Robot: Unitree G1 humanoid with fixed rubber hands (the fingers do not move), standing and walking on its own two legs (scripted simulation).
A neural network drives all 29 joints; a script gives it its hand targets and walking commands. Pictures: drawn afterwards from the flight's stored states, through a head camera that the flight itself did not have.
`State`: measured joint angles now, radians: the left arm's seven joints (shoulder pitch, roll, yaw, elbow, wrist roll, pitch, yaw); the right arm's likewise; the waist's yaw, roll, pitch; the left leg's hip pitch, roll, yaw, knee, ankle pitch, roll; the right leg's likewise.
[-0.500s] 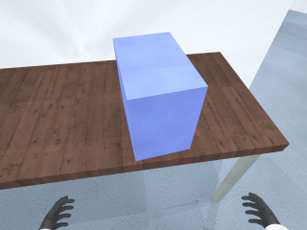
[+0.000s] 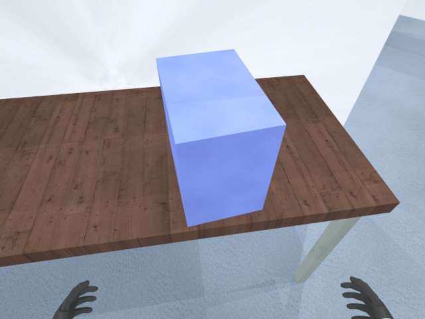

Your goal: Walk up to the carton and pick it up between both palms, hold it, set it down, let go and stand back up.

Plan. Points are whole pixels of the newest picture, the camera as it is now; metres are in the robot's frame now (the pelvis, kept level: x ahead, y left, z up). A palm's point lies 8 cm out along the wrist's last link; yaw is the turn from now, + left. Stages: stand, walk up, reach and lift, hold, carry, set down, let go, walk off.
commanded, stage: stand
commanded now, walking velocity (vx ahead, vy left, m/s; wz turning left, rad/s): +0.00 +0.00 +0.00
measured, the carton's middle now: (211, 136) +0.48 +0.01 +0.07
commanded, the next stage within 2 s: walk up in 0.86 s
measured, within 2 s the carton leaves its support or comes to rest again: neither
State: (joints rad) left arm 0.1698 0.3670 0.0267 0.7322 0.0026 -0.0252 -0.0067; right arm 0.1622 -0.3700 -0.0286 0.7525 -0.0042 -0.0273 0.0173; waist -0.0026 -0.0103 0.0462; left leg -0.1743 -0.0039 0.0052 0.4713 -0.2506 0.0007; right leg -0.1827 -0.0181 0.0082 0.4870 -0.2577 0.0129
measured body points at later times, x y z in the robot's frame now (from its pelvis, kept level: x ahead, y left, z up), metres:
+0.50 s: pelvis +0.00 +0.00 +0.01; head +0.00 +0.00 +0.46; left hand +0.12 +0.30 -0.10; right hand +0.12 -0.31 -0.10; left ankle +0.00 +0.12 -0.74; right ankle +0.01 -0.13 -0.74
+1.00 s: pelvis +0.00 +0.00 +0.01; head +0.00 +0.00 +0.46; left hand +0.10 +0.31 -0.11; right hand +0.10 -0.31 -0.10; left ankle +0.00 +0.12 -0.74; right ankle +0.01 -0.13 -0.74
